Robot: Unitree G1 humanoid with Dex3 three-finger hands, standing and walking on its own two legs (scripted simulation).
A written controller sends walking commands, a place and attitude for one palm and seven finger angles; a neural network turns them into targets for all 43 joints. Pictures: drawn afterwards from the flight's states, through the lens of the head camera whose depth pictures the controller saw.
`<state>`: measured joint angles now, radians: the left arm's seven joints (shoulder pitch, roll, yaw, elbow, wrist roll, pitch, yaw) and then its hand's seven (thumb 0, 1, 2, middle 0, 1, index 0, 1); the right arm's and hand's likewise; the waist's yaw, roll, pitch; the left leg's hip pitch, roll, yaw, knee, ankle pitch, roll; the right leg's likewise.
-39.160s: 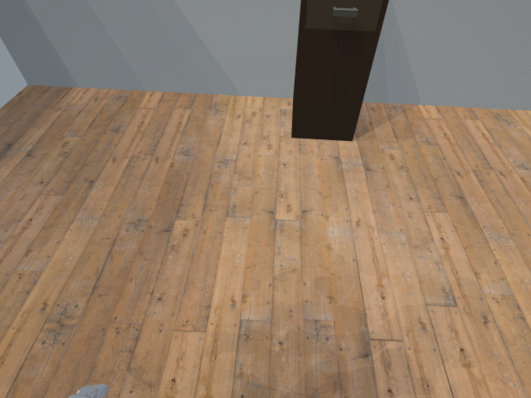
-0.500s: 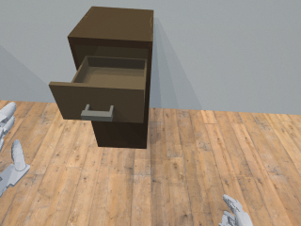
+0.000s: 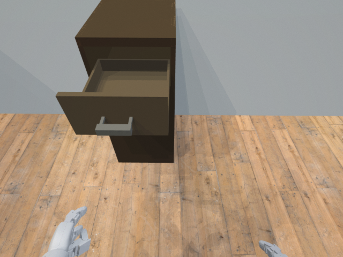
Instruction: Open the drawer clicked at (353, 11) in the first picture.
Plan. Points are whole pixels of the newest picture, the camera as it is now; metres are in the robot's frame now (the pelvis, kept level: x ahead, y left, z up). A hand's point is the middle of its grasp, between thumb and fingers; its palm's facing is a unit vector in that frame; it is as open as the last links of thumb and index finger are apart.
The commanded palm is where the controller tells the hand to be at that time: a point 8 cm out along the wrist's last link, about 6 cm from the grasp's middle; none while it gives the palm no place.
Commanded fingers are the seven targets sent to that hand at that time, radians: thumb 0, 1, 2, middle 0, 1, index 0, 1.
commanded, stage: let the arm hang, fingers relaxed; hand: left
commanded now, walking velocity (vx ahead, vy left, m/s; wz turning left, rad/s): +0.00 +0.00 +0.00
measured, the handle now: (115, 124) +0.50 +0.20 -0.01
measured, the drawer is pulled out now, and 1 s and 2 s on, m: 0.30 0.30 0.30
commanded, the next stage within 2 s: look to check the result in 0.92 s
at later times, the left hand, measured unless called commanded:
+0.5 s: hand out of the picture -0.03 +0.20 -0.16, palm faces +0.00 -0.97 -0.24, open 7.3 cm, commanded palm none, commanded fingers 0.00 0.90 0.90 -0.20 -0.30 -0.20 -0.30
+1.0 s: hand out of the picture +0.00 +0.17 -0.16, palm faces +0.01 -0.98 -0.18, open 7.3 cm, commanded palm none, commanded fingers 0.00 0.90 0.90 -0.20 -0.30 -0.20 -0.30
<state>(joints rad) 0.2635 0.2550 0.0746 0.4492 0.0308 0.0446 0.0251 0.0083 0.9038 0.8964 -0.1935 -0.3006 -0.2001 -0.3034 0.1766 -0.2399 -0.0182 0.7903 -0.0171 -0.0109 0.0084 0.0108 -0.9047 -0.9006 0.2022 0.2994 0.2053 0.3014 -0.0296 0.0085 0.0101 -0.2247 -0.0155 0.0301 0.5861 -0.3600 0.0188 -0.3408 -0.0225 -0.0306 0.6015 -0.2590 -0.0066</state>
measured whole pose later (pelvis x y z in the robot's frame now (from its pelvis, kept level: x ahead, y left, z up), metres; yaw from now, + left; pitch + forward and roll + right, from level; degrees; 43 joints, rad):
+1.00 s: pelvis +0.00 +0.00 +0.01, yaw -1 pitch -2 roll +0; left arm 0.27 0.14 0.01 1.12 0.01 0.01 0.03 0.01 0.91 0.90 -0.20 -0.30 -0.20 -0.30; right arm 0.33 -0.12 -0.01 1.10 -0.01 0.01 -0.03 0.00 -0.91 -0.90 0.20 0.30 0.20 0.30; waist -0.01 0.00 0.07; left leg -0.10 0.00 0.04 0.41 -0.27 0.01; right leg -0.21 0.00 -0.02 0.40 -0.16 -0.01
